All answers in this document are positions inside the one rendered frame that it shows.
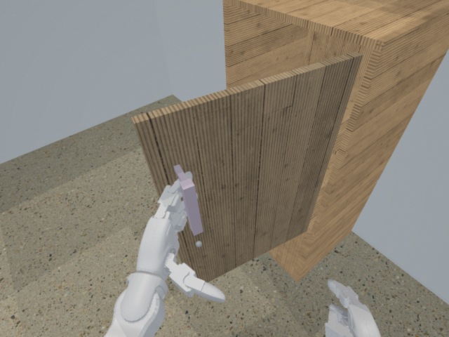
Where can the handle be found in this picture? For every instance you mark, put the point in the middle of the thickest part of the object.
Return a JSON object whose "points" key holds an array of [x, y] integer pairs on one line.
{"points": [[190, 199]]}

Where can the cupboard door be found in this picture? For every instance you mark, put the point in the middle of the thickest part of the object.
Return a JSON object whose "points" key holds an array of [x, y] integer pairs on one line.
{"points": [[258, 154]]}

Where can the right robot hand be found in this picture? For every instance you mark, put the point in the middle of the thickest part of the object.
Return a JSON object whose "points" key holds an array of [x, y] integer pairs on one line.
{"points": [[357, 322]]}

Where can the robot left forearm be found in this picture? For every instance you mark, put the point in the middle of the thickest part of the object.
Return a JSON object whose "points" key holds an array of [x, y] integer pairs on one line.
{"points": [[140, 310]]}

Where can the left robot hand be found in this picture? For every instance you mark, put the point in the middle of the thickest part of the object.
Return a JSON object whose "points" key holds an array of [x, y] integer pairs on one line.
{"points": [[160, 236]]}

